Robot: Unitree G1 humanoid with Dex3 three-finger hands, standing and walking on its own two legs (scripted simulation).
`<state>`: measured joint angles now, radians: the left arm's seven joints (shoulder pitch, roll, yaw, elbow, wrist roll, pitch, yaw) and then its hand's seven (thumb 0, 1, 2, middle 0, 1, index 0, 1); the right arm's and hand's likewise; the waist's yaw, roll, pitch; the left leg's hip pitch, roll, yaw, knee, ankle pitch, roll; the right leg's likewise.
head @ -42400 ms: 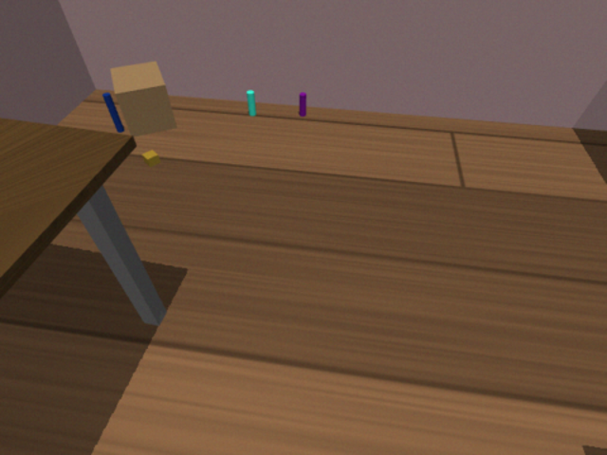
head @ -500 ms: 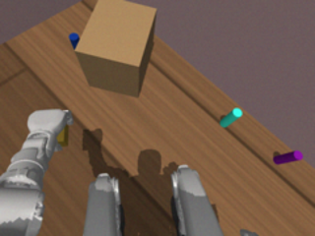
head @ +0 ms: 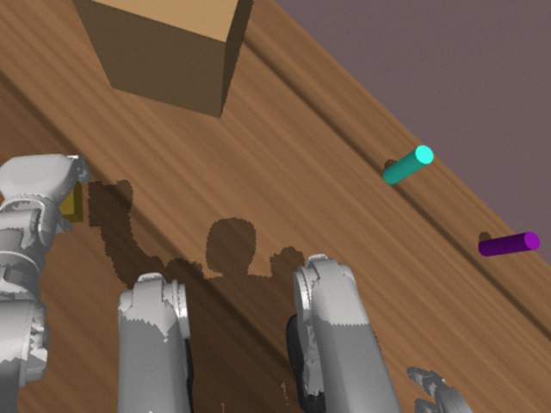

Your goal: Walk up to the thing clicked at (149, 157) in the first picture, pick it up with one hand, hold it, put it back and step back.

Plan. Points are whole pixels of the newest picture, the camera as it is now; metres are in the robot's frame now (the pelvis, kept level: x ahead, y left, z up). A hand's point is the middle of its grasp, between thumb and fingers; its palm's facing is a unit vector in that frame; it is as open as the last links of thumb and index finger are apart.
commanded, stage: crouch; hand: left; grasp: from above
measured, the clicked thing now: (55, 200) +0.45 +0.29 -0.19
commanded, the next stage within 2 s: lower in 0.48 s
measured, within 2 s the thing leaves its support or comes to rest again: neither
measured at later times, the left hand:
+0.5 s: hand (65, 205) +0.45 +0.29 -0.22, palm faces -0.46 -0.03 -0.88, open 9.3 cm
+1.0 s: hand (76, 211) +0.45 +0.30 -0.28, palm faces -0.47 -0.07 -0.88, open 9.3 cm
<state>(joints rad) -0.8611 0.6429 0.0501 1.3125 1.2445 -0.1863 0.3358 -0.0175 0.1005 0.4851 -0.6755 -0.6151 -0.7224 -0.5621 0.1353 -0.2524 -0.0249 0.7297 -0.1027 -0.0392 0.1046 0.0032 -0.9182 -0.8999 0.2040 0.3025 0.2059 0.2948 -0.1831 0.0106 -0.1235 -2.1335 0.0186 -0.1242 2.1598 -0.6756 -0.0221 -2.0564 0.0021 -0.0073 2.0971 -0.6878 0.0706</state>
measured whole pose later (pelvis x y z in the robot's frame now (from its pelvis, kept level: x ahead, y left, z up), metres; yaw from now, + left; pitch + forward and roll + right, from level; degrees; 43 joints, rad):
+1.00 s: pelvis +0.00 +0.00 -0.09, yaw -4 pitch +33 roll -10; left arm -0.96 0.84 0.16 1.54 1.36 -0.31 0.46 -0.02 0.08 0.50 -0.70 -0.59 -0.74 -0.55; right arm 0.12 -0.27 0.08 0.76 -0.18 -0.05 0.16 0.00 -0.93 -0.90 0.20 0.30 0.21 0.30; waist -0.26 -0.05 0.00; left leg -2.36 0.00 -0.20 2.47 -0.69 -0.03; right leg -2.26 0.04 -0.03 2.37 -0.70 0.08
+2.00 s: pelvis +0.00 +0.01 -0.12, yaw -8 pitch +28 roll -14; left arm -0.99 1.00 0.17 1.71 1.37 -0.30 0.59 -0.03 0.08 0.49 -0.72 -0.57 -0.76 -0.54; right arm 0.07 -0.31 0.23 0.71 -0.28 -0.15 0.23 0.00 -0.92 -0.90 0.21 0.30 0.21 0.30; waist -0.34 -0.13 0.11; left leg -2.37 0.00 -0.27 2.60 -0.73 -0.02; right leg -2.24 0.07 -0.09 2.43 -0.70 0.07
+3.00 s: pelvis +0.00 +0.01 -0.12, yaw -10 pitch +26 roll -15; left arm -1.00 1.04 0.13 1.74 1.32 -0.29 0.61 0.00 -0.27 0.81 -0.34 -0.72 -0.33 -0.75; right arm 0.05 -0.34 0.28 0.69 -0.29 -0.20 0.26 0.00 -0.90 -0.90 0.20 0.30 0.21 0.30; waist -0.35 -0.14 0.16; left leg -2.36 0.01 -0.30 2.60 -0.73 -0.03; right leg -2.23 0.07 -0.11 2.41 -0.68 0.08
